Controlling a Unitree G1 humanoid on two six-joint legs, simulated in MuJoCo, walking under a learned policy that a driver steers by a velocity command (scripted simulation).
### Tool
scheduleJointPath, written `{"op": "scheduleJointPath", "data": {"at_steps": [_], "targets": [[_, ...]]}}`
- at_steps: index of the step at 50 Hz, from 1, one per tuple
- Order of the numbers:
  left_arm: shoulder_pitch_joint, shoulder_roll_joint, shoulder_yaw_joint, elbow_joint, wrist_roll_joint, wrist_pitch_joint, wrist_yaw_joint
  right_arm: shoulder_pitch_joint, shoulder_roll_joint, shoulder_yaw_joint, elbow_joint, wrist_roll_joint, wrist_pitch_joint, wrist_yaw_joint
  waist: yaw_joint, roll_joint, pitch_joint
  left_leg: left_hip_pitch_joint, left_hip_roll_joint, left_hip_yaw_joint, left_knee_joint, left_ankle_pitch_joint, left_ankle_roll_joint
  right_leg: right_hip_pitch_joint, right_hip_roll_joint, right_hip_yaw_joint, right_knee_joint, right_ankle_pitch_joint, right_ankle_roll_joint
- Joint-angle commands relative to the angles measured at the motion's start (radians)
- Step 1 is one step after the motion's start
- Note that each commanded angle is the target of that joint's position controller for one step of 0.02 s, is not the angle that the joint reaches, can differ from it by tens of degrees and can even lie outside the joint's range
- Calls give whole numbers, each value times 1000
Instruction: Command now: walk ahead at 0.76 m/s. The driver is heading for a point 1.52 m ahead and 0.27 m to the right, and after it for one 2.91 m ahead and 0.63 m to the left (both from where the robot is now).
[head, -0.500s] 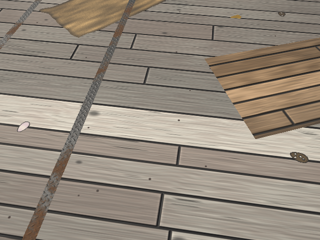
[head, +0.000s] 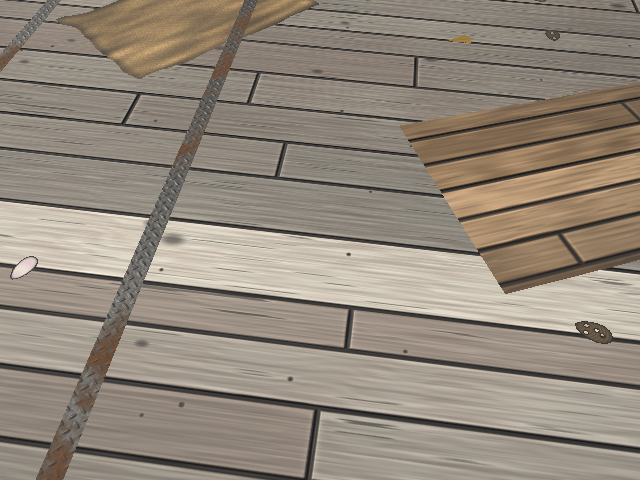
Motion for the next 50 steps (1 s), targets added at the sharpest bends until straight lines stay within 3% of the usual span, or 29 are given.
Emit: {"op": "scheduleJointPath", "data": {"at_steps": [1, 3, 5, 10, 14, 17, 18, 19, 20, 21, 22, 23, 24, 25, 26, 28, 29, 32, 34, 37, 41, 43, 44, 45, 46, 47, 48, 49, 50], "targets": [[-277, 61, -4, -191, -14, -72, -26, 351, -122, -23, 59, -28, -13, 10, -130, 162, 78, 621, 389, -710, -310, -310, 227, -895, -18, 80, 526, 32, -79], [-245, 33, -16, -188, 5, -77, -41, 259, -99, -5, 19, -28, 3, 25, -71, 72, 72, 549, 340, -541, -321, -184, 186, -912, -71, 72, 574, 132, -98], [-253, 26, -15, -193, 14, -60, -53, 239, -37, 21, 18, -29, 23, 26, -33, 85, 118, 399, 278, -401, -368, -62, 150, -831, -112, 54, 508, 194, -69], [-440, 24, -31, -285, 22, -33, -58, 214, -112, 16, -9, -21, 17, -14, -27, 104, 228, 57, 205, -165, -557, 170, 122, -517, -71, -42, 122, 460, -7], [-532, 48, -25, -328, 3, -34, -77, 281, -145, 5, 1, -4, 18, -20, -31, 100, 244, 214, 231, -57, -568, 337, 97, -396, -20, -72, -105, 496, -43], [-475, 102, 0, -349, -6, -29, -83, 317, -186, -7, 15, -33, 39, -15, 39, 222, 127, 406, 281, -33, -330, 1024, 71, -243, 69, -126, -118, 333, -92], [-332, 151, 23, -323, -16, -20, -76, 306, -202, -11, 20, -51, 53, -15, 125, 283, 34, 416, 293, -23, -146, 1250, 60, -80, 102, -139, -89, 265, -117], [-89, 208, 53, -257, -22, -5, -62, 265, -212, -12, 11, -55, 64, -16, 253, 290, -82, 285, 263, 1, 133, 1321, 37, 228, 115, -138, -88, 226, -142], [132, 296, 75, -194, -11, 8, -44, 241, -153, 7, -31, -60, 57, -14, 310, 152, -235, -62, 205, -37, 516, 956, 20, 636, -86, 154, -34, 31, -178], [173, 341, 75, -160, 26, -6, -58, 379, 60, 54, -50, -22, 15, 12, 147, -277, -432, -383, -21, -191, 860, -85, -8, 857, -313, 766, -325, -566, -313], [183, 216, 51, -132, 26, -14, -58, 261, -81, 19, -61, 27, -23, 10, 196, -259, -370, -454, 0, -285, 956, -94, 48, 799, -284, 902, -514, -574, -252], [121, 157, 34, -120, 33, -24, -61, 117, -130, 3, -115, 60, -32, 6, 176, -196, -179, -553, 41, -234, 998, -44, 66, 660, -274, 743, -507, -389, -214], [40, 124, 22, -125, 42, -34, -67, 38, -118, 10, -141, 43, -36, 1, 136, -19, -103, -513, 86, -221, 961, 21, 74, 470, -244, 602, -506, -201, -201], [-41, 96, 14, -123, 61, -44, -74, 25, -93, 6, -150, 22, -29, 0, 67, 38, -46, -455, 128, -216, 909, 87, 79, 281, -209, 490, -506, -109, -195], [-93, 61, 2, -122, 77, -49, -76, 70, -66, 8, -151, 15, -8, 6, 2, 8, -33, -393, 164, -228, 885, 116, 82, 156, -179, 425, -514, -101, -198], [-123, 50, -7, -106, 54, -46, -71, 93, -34, 12, -155, 13, 33, 7, -52, -30, 44, -392, 197, -206, 825, 92, 67, 8, -163, 323, -577, -107, -205], [-118, 64, -7, -98, 44, -47, -65, 64, -37, 15, -169, 10, 45, 3, -61, -35, 95, -427, 209, -193, 785, 102, 50, -46, -158, 287, -611, -105, -204], [-44, 111, -5, -87, 44, -52, -39, -99, -91, 12, -223, -22, 47, -7, -24, 2, 182, -557, 215, -153, 593, 311, -8, -56, -133, 196, -670, 50, -211], [26, 116, -8, -81, 42, -53, -23, -207, -100, 12, -251, -26, 33, 4, 21, 36, 190, -534, 186, -100, 397, 480, -22, -20, -97, 110, -684, 189, -187], [141, 133, -15, -62, 28, -51, -8, -344, -75, 24, -291, -10, 11, 34, 77, 48, 197, -438, 129, -42, 162, 652, -19, 76, -93, 40, -725, 277, -166], [216, 158, -9, -51, 21, -19, 4, -464, -94, 23, -364, 2, -4, 72, 83, 16, 225, -447, 69, -57, -51, 546, -11, 348, -164, 64, -653, 483, -159], [196, 206, 8, -63, 39, -1, 10, -373, -159, -2, -364, 6, -6, 69, 7, -57, 126, -318, 6, -47, -45, 416, 0, 466, -196, 94, -499, 888, -143], [180, 228, 15, -67, 60, 11, 6, -236, -212, -24, -340, 20, -2, 58, -71, -102, 24, -168, -22, -40, -9, 332, 21, 490, -192, 97, -335, 1077, -134], [130, 233, 13, -81, 75, 21, 1, -4, -258, -46, -291, 31, 8, 41, -205, -135, -105, 141, 2, -48, 36, 284, 42, 344, -154, 71, -63, 1073, -106], [138, 136, -14, -127, 96, 10, -2, 214, -357, -64, -249, 6, 21, 15, -238, 0, -314, 553, 242, -319, 145, 114, 60, 34, -80, 68, 302, 735, -91], [354, -67, -61, -124, 26, -21, -26, 249, -376, -70, -212, -29, 10, 39, -86, 435, -545, 856, 440, -899, -115, -481, 218, -305, 81, 165, 638, -79, -57], [201, 89, -26, -136, -33, -33, -14, 234, -239, -45, -213, -37, 5, 38, -150, 355, -421, 768, 397, -916, -269, -523, 140, -387, 33, 184, 710, -54, -79], [43, 143, -9, -187, -41, -34, -4, 159, -189, -34, -206, -29, -1, 33, -158, 257, -228, 627, 380, -717, -256, -353, 92, -471, -2, 146, 728, 11, -81], [-31, 133, -10, -212, -19, -33, 3, 91, -181, -31, -202, -36, -4, 34, -128, 83, -136, 457, 356, -580, -261, -139, 76, -444, -49, 136, 692, 65, -79]]}}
